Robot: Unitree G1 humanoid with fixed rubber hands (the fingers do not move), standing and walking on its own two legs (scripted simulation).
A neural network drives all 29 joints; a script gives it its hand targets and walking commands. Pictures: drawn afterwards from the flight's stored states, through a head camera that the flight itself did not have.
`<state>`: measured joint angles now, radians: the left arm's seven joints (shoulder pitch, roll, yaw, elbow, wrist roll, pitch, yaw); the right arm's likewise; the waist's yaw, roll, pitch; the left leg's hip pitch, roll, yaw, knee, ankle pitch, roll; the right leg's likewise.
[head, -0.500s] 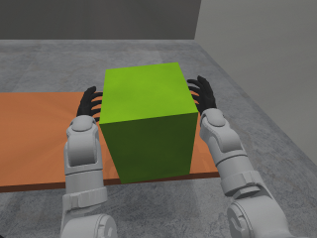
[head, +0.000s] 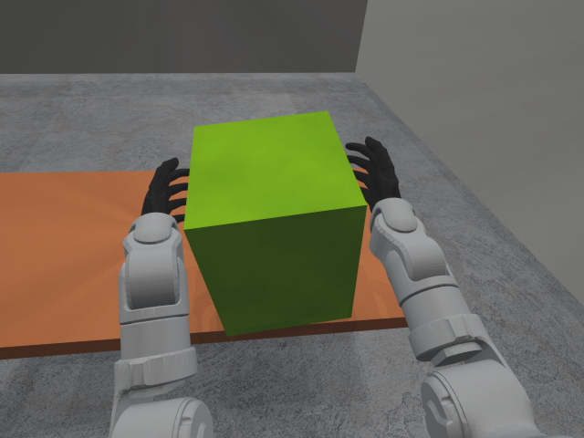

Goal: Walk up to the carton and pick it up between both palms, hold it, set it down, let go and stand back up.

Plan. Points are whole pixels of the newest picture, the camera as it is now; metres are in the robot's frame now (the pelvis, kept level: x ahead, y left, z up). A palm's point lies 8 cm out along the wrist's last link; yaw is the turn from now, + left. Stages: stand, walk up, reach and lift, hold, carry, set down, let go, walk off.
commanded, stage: hold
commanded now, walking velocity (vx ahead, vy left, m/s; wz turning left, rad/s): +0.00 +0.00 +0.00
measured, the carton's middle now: (276, 226) +0.40 +0.00 +0.11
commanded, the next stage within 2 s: set down in 0.16 s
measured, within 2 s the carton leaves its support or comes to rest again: neither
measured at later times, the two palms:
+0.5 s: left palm (164, 210) +0.36 +0.15 +0.18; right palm (385, 195) +0.36 -0.14 +0.20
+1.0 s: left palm (175, 234) +0.38 +0.14 +0.12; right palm (372, 214) +0.39 -0.15 +0.14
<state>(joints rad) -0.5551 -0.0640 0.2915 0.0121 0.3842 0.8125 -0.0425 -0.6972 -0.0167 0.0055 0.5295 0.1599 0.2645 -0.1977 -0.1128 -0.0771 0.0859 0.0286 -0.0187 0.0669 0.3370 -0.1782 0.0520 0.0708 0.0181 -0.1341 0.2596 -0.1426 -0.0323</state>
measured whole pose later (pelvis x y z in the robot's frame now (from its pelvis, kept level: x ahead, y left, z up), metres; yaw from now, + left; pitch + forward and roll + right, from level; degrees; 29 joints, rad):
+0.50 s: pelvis +0.00 +0.00 +0.00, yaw +0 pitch -10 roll -1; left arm -0.58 -0.06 0.29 0.07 0.36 0.71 -0.04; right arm -0.67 0.02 -0.06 0.49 0.08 0.21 -0.19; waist -0.11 -0.07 0.08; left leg 0.00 -0.03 0.07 0.33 -0.17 0.06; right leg 0.03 0.01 -0.13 0.29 -0.16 -0.03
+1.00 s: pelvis +0.02 +0.00 +0.00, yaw +1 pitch -6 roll -1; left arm -0.45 -0.06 0.21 0.14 0.30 0.46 0.03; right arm -0.56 0.01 -0.06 0.58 0.02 -0.11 -0.16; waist -0.07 -0.08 0.10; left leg -0.04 -0.02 0.05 0.36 -0.21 0.04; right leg 0.00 0.02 -0.14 0.29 -0.18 -0.03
